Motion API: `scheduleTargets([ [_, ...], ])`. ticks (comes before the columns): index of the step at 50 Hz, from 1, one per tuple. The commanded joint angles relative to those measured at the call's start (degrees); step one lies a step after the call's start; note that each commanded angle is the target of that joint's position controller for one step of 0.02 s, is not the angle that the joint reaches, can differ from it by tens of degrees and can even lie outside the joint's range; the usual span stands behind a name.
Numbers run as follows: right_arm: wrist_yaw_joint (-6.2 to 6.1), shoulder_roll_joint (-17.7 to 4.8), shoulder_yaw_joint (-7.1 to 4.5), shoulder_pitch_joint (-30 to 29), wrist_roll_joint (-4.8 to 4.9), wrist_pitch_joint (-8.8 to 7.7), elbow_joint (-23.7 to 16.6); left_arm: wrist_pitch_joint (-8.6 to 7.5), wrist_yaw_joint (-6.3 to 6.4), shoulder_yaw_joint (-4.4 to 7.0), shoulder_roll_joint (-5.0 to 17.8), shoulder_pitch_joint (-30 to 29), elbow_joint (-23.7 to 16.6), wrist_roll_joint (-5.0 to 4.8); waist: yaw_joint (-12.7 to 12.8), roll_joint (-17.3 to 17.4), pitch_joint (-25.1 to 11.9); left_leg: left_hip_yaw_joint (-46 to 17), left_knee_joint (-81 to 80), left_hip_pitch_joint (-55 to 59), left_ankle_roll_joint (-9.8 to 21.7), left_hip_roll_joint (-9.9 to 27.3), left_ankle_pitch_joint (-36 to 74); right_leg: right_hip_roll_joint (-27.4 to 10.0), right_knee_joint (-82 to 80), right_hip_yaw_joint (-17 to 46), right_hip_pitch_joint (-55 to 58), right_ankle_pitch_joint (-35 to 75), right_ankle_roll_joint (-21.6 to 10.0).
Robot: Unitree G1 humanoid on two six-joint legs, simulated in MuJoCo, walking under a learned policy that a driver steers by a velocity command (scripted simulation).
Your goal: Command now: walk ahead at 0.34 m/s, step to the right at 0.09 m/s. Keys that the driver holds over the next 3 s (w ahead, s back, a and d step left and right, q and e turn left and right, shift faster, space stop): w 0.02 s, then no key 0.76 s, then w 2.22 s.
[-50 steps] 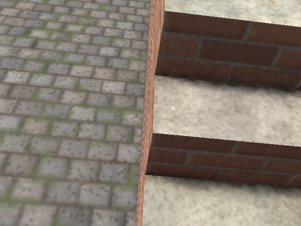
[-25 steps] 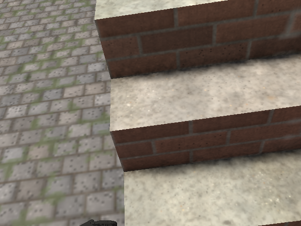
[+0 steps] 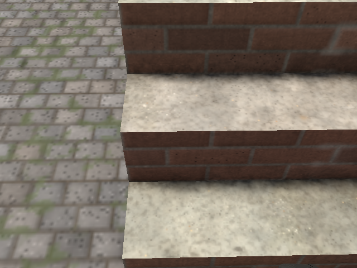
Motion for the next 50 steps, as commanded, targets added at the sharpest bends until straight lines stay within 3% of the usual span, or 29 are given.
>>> scheduleTargets([
  [1, -0.05, -4.44, -1.17, -3.13, 0.05, -1.00, -4.82, -1.29, -0.18, 0.92, 3.31, -4.14, -5.38, 0.01, -0.50, 2.09, -2.84, -4.92, -4.32, -0.67, 0.60, 5.32, 2.66, -8.08, -3.98, 7.95, 0.39, 4.33, -1.27],
  [2, 0.55, -4.64, -1.18, -3.40, 0.95, -0.92, -4.46, -1.91, 0.16, 0.88, 3.81, -7.87, -8.16, 1.15, 0.35, 2.69, -2.89, -3.76, -4.39, -2.97, 0.99, 2.97, -1.16, -10.52, -5.50, 12.38, 1.00, -1.07, -0.77],
  [3, 0.83, -3.70, -1.00, -3.31, 0.88, -0.90, -4.49, -2.08, 0.20, 0.67, 3.95, -9.14, -8.46, 1.34, -0.19, 1.05, -2.42, -4.15, -5.45, -1.73, 0.90, 3.35, 0.10, -11.29, -6.34, 13.59, -1.07, -3.85, -0.50],
  [7, 1.54, -4.08, -1.18, -2.52, -0.42, -1.98, -3.93, -2.31, 0.43, 0.62, 3.28, -6.18, -6.81, 0.78, 0.09, -1.96, -4.92, -5.03, -4.51, 0.51, 0.70, 4.45, 5.32, -9.53, -2.42, 9.58, 0.63, 7.52, 0.04],
  [16, 2.40, -3.65, -1.56, -0.63, -0.17, -1.74, -2.54, -1.29, 0.25, 1.47, 3.01, -6.01, -6.61, 0.68, 0.04, -0.63, -4.65, -5.61, -2.48, -2.43, 0.32, 4.63, 3.52, -10.06, 0.61, 9.07, -0.69, 7.39, 0.45],
  [29, 2.13, -3.30, -2.39, 3.72, -0.36, -1.08, 0.10, -0.45, 0.49, 2.40, 2.42, -2.58, -3.06, 0.58, -0.24, -0.03, -3.20, -5.99, -1.50, -3.10, 0.84, 4.39, 0.93, -9.72, 0.51, 9.01, -3.85, 3.16, 0.27],
  [30, 1.45, -4.74, -2.81, 2.62, 1.65, -0.66, 1.13, 0.33, 0.25, 2.69, 3.85, -3.72, -0.59, 0.32, -1.17, -0.69, -1.87, -7.00, -2.01, -1.61, 1.15, 5.65, -4.34, -9.30, -0.77, 9.78, -5.39, -5.72, -0.20],
  [31, 1.00, -4.91, -2.76, 2.74, 1.68, -0.44, 1.44, 0.64, 0.23, 2.68, 3.53, -3.63, -0.21, 0.22, -1.05, -0.57, -0.68, -7.26, -2.43, -2.60, 1.43, 5.65, -5.55, -9.11, -1.38, 9.60, -6.08, -7.66, -0.10],
  [34, 0.60, -4.85, -2.57, 3.48, 1.08, -0.27, 3.85, 0.87, 0.51, 2.52, 3.44, -3.07, 2.87, 0.05, -1.05, 0.48, 1.10, -7.12, -2.76, -3.43, 1.65, 5.37, -5.05, -8.81, -1.65, 9.38, -5.98, -6.65, -0.07],
  [39, 0.37, -5.04, -2.60, 4.15, 1.20, -0.32, 7.87, 1.36, 1.72, 2.69, 4.14, -2.08, 7.50, 0.09, -0.94, 0.89, 0.70, -6.61, -3.63, -2.75, 1.63, 4.91, -3.63, -8.55, -2.22, 9.05, -4.30, -4.78, -0.27],
  [40, 0.95, -3.29, -1.83, 6.25, -1.01, -0.69, 8.14, 0.36, 1.58, 2.11, 3.02, 0.46, 7.20, 0.31, -0.12, 1.23, -1.12, -6.33, -3.56, -2.89, 2.02, 4.04, 0.59, -9.43, -2.14, 9.32, -2.15, 1.13, -0.18],
  [44, 1.28, -4.00, -1.81, 5.87, -0.42, -1.21, 9.60, -0.23, 1.82, 1.92, 4.48, -0.77, 8.56, 0.18, -0.40, -0.90, -0.96, -5.52, -4.61, -1.95, 2.70, 3.04, -3.71, -9.13, -3.83, 10.05, -2.73, -5.88, -0.41],
  [50, 1.11, -4.75, -1.58, 7.32, 0.13, -1.92, 10.45, -0.49, 1.72, 1.74, 5.18, -0.60, 9.20, 0.02, 0.13, -0.85, 0.98, -5.11, -5.83, -4.01, 3.97, 2.18, -7.23, -8.45, -3.74, 9.67, -2.58, -8.10, -1.71],
])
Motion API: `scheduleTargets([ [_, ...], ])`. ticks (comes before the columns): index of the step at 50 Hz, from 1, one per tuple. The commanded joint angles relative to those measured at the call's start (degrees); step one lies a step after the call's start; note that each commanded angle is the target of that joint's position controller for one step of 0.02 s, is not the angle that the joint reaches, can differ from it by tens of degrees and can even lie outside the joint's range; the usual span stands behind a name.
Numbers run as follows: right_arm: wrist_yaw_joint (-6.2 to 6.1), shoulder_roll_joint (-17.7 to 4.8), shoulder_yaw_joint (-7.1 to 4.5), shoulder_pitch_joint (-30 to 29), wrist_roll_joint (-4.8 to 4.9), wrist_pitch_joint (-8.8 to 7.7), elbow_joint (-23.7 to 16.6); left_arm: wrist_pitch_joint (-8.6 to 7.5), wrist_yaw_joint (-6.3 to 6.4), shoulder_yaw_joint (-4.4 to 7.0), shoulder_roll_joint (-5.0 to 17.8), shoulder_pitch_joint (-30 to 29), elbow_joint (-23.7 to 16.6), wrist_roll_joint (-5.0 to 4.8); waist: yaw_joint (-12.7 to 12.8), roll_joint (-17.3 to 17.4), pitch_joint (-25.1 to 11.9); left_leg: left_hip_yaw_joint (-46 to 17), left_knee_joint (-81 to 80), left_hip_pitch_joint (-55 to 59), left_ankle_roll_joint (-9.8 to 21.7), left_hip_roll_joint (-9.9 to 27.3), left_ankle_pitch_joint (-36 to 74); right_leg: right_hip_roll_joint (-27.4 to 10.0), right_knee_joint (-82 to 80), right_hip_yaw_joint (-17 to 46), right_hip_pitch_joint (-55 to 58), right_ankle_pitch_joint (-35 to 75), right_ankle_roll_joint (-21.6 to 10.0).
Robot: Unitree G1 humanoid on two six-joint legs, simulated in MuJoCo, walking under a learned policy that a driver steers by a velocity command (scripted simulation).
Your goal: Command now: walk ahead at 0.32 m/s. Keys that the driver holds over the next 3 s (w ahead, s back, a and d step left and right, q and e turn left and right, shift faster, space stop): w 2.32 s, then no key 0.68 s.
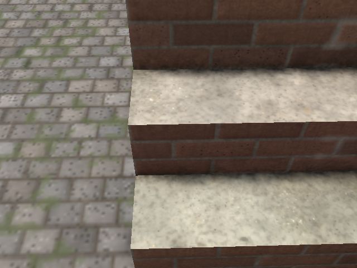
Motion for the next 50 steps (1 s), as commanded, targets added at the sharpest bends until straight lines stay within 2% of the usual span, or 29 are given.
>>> scheduleTargets([
  [1, -0.20, -4.48, -0.82, -1.11, 0.23, -1.14, -3.21, -1.10, 0.28, 0.81, 4.80, -1.80, -3.32, -0.10, 0.28, -0.52, 0.39, -5.80, -6.26, -2.79, 2.35, 4.16, -9.73, -6.24, -5.97, 8.24, -0.17, -9.08, -3.75],
  [9, -0.35, -4.98, -1.15, -2.20, 0.87, -1.64, -4.43, -1.89, 0.36, 0.47, 4.51, -1.58, -3.10, -0.16, 0.71, 0.86, 0.74, -7.23, -6.59, -1.79, 4.67, 4.61, -8.89, -4.83, -2.26, 6.29, 0.01, -6.30, -5.15],
  [12, -0.33, -3.43, -0.27, -4.95, 0.47, -2.40, -5.58, -2.49, 0.51, -0.32, 3.82, -4.68, -3.89, -0.20, 0.45, -0.39, -0.19, -6.91, -7.24, 0.56, 3.46, 5.47, 5.00, -6.63, -4.84, 7.64, 2.43, 6.03, -3.90],
  [14, -0.34, -4.59, -0.29, -4.81, 0.62, -3.04, -5.45, -2.87, 0.78, -0.39, 4.49, -4.37, -3.44, -0.64, 0.08, -0.22, -3.76, -6.75, -6.66, 4.84, 2.35, 6.11, 15.79, -7.30, -4.71, 7.21, 5.79, 15.13, -2.90],
  [16, -0.38, -5.26, -0.25, -4.79, 0.96, -3.14, -5.15, -2.94, 1.03, -0.55, 4.83, -4.23, -3.12, -0.91, 0.00, 0.21, -6.22, -6.70, -6.13, 7.61, 1.91, 6.44, 20.07, -7.49, -4.51, 6.67, 7.67, 17.99, -2.64],
  [22, -0.25, -5.16, 0.47, -7.86, 0.64, -2.76, -5.22, -2.53, 0.83, -1.03, 5.37, -6.62, -2.89, -0.73, 0.04, 0.86, -4.36, -6.96, -7.88, 7.64, 1.48, 7.06, 18.06, -8.16, -6.57, 6.83, 7.81, 15.55, -2.13],
  [34, 0.38, -6.35, 1.47, -12.92, 0.37, -3.07, -5.94, -2.67, 0.22, -1.81, 6.90, -11.46, -2.50, -0.48, 0.12, 0.75, -5.17, -7.55, -9.80, 7.55, 0.88, 7.68, 13.95, -8.96, -8.92, 7.34, 8.72, 13.53, -1.41],
  [44, 0.89, -7.59, 2.29, -14.19, 0.10, -3.23, -6.39, -2.77, -0.39, -2.37, 8.48, -13.27, -1.55, -0.34, 0.08, 0.66, -4.90, -7.87, -10.80, 6.16, 0.53, 7.75, 8.09, -9.22, -10.04, 7.77, 8.26, 10.32, -1.00],
  [50, 1.01, -8.55, 2.54, -13.01, 0.07, -3.26, -6.15, -2.74, -0.56, -2.56, 9.30, -13.25, -0.56, -0.27, 0.15, 0.33, -4.34, -8.00, -10.81, 5.36, 0.67, 7.48, 3.80, -8.92, -10.06, 7.79, 7.33, 6.97, -0.92],
])
Over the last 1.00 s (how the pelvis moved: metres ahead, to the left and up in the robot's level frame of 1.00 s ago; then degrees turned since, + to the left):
-0.03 0.02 0.00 0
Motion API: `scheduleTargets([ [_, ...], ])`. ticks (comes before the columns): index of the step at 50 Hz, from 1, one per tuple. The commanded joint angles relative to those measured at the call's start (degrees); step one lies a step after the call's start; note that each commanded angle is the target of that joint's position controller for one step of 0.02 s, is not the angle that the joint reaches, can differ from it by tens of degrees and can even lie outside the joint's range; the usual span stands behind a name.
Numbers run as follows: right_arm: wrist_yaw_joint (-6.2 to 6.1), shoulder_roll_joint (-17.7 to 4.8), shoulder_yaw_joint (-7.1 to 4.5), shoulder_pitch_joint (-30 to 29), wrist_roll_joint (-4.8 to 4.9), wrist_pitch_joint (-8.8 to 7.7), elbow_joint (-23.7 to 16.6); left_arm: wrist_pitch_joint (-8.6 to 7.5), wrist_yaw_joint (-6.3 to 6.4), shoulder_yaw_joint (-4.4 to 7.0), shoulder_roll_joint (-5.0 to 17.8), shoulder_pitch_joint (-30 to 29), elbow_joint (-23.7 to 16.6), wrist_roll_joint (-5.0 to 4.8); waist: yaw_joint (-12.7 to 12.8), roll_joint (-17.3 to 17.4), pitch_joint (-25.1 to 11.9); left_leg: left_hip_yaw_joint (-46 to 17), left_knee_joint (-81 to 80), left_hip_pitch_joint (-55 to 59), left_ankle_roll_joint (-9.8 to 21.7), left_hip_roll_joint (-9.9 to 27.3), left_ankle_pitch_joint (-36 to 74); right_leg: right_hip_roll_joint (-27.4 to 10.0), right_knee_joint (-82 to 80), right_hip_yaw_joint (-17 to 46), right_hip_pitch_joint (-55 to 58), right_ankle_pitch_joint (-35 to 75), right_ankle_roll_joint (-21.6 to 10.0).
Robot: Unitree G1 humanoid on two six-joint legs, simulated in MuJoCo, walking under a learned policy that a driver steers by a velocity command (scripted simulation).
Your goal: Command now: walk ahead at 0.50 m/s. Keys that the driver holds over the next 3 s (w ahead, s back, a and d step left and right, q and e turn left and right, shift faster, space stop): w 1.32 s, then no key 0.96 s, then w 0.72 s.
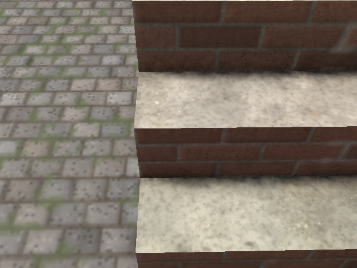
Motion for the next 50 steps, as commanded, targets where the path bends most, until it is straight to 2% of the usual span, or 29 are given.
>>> scheduleTargets([
  [1, -0.10, -5.38, -1.05, -2.55, 0.22, -0.81, -3.60, -0.77, 0.06, 0.98, 5.57, -2.91, -2.82, -0.10, -0.04, 0.50, -5.09, -7.62, -2.99, -0.08, 0.04, 8.52, 0.02, -7.89, -1.15, 6.96, 1.60, 2.98, -2.41],
  [5, 0.02, -5.58, -0.84, -2.71, 0.11, -0.82, -3.94, -0.69, -0.05, 0.79, 5.78, -3.58, -2.60, -0.02, 0.04, 0.53, -4.16, -7.78, -3.13, -1.34, 0.09, 8.43, -1.48, -7.84, -1.16, 7.20, 0.93, 1.93, -2.46],
  [26, 0.08, -7.10, 0.04, -0.86, 0.02, -0.98, -5.34, -0.36, -0.12, 0.03, 7.24, -3.57, -1.23, 0.05, 0.04, 0.75, -4.59, -8.35, -2.67, -1.26, 0.08, 8.55, -0.72, -7.76, -0.91, 7.18, 0.60, 2.66, -2.06],
  [50, 0.06, -7.72, 0.36, -0.67, -0.03, -1.07, -6.84, -0.05, -0.11, -0.18, 7.90, -4.17, -0.82, 0.11, 0.12, 1.01, -5.13, -8.89, -2.20, -0.40, 0.06, 8.75, 1.65, -7.90, -0.65, 6.87, 0.57, 3.81, -1.50],
])
Over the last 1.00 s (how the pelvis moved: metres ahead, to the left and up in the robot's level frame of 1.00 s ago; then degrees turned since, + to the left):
0.01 0.01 0.01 0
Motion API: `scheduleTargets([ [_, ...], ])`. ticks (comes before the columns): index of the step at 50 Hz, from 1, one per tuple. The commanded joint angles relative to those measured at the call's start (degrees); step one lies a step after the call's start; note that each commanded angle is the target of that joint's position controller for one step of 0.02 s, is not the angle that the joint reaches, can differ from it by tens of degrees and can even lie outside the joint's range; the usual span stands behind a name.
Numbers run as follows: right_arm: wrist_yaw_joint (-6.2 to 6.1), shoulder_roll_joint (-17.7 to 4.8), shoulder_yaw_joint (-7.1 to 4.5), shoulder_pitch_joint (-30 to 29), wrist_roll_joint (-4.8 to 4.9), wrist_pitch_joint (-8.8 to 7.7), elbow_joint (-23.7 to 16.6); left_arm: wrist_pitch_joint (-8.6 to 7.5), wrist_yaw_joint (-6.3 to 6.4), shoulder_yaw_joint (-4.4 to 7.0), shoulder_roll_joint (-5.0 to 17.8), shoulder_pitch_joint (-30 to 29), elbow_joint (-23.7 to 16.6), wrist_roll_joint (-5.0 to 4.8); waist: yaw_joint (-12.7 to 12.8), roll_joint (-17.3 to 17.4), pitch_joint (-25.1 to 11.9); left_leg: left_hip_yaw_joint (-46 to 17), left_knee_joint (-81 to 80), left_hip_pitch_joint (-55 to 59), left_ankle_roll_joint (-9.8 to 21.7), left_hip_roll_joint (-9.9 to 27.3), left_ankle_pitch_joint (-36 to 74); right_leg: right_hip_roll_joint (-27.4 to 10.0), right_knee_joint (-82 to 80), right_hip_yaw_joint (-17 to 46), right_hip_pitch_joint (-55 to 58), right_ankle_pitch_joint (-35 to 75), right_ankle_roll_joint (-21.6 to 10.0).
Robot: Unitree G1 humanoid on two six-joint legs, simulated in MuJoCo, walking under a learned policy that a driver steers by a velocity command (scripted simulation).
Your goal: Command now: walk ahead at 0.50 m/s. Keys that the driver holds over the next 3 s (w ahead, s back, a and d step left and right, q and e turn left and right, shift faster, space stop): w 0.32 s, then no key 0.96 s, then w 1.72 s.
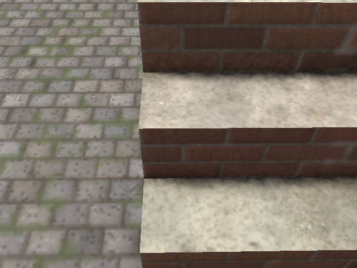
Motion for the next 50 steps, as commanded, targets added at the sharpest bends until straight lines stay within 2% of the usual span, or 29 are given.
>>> scheduleTargets([
  [1, -0.15, -5.64, -1.36, -3.28, 0.03, -0.85, -4.18, -0.70, 0.15, 1.12, 5.72, -3.86, -3.41, -0.02, -0.02, 0.87, -4.71, -8.56, -4.01, 0.79, -0.62, 9.31, 2.37, -7.35, -1.64, 6.17, 1.32, 4.10, -2.47],
  [16, -0.18, -5.65, -1.39, -3.26, 0.02, -0.81, -4.68, -0.57, 0.20, 1.18, 5.76, -3.92, -3.42, -0.02, 0.00, 0.90, -4.80, -8.76, -3.90, 1.08, -0.58, 9.29, 3.02, -7.38, -1.54, 6.05, 1.28, 4.27, -2.27],
  [19, -0.19, -5.99, -1.57, -1.80, 0.14, -0.75, -4.05, -0.51, 0.17, 1.36, 6.01, -2.47, -2.63, -0.08, 0.06, 0.94, -4.95, -8.31, -2.41, 1.89, -0.68, 9.47, 7.71, -7.46, -0.77, 5.73, 1.41, 6.04, -2.02],
  [24, -0.23, -5.85, -1.86, -0.63, 0.40, -0.01, -3.47, 0.06, -0.01, 1.72, 5.99, -1.59, -1.61, -0.30, 0.05, 0.98, -4.61, -8.22, -1.00, 1.52, -0.80, 9.63, 9.02, -7.59, 0.04, 5.78, 0.82, 6.41, -1.75],
  [32, -0.36, -5.47, -2.34, 1.29, 0.38, 1.15, -2.51, 1.14, 0.02, 2.29, 5.86, -0.26, 0.17, -0.39, 0.08, 0.84, -3.73, -8.35, -0.50, -0.19, -0.80, 9.40, 5.42, -7.58, 0.65, 6.01, -0.30, 4.50, -1.74],
  [41, -0.78, -4.96, -2.99, 4.00, 0.15, 2.30, -1.02, 2.16, 0.32, 2.92, 5.54, 2.43, 2.26, -0.40, 0.37, 0.43, -2.42, -8.86, -0.94, -3.16, -0.09, 8.82, -2.76, -7.25, 1.39, 6.02, -2.40, -0.47, -1.93],
  [42, -0.71, -5.00, -3.23, 5.61, 0.17, 2.39, -0.18, 2.21, 0.30, 3.05, 5.40, 2.80, 2.65, -0.16, 0.04, 0.23, -1.88, -8.61, -1.46, -3.52, -0.11, 8.56, -5.39, -7.19, 1.30, 6.04, -3.17, -2.21, -1.53],
  [43, -0.75, -6.06, -3.66, 7.27, 0.18, 2.67, 0.66, 2.43, 0.44, 3.36, 5.98, 4.31, 3.33, -0.36, 0.04, 0.51, -1.79, -8.69, -2.50, -4.45, -0.03, 8.40, -9.75, -6.69, 1.35, 5.63, -3.38, -3.95, -1.31],
  [44, -0.80, -5.82, -3.75, 7.03, 0.11, 2.86, 0.83, 2.60, 0.53, 3.42, 5.72, 4.54, 3.50, -0.30, 0.26, 0.89, -0.29, -9.06, -3.31, -5.99, 0.04, 8.41, -12.01, -6.45, 1.53, 5.42, -3.93, -4.33, -1.26],
  [45, -0.64, -7.59, -4.42, 7.52, 0.71, 3.38, 1.73, 2.63, 0.80, 4.08, 6.33, 8.91, 5.93, -0.12, 0.62, 5.20, -0.26, -8.89, -7.17, -7.70, 0.00, 7.49, -24.21, -4.98, 2.64, 3.22, -3.39, -12.22, -0.59],
  [46, -0.77, -6.34, -4.29, 5.45, 0.74, 3.74, 1.56, 2.48, 1.00, 4.13, 5.67, 9.12, 6.03, -0.03, 1.48, 5.81, 3.62, -9.93, -9.21, -11.93, -0.03, 7.74, -29.38, -4.44, 3.00, 2.60, -4.22, -11.75, -0.23],
  [48, -1.08, -4.99, -4.25, 5.44, 0.72, 3.84, 2.26, 1.84, 1.13, 4.23, 4.76, 9.75, 6.50, 0.30, 1.56, 3.33, 3.67, -9.43, -8.55, -11.88, 0.02, 7.47, -26.16, -4.88, 2.92, 2.61, -4.26, -8.66, -0.07],
  [50, -1.34, -5.22, -4.66, 7.26, 0.88, 3.82, 3.07, 1.29, 1.07, 4.64, 5.10, 10.64, 7.22, -0.07, 0.57, -0.54, 1.78, -7.64, -5.92, -7.08, 0.15, 6.77, -18.92, -5.07, 2.16, 2.84, -6.97, -9.10, -0.49],
])
Over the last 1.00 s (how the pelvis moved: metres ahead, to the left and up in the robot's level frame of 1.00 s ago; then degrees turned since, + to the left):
0.00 0.01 0.00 0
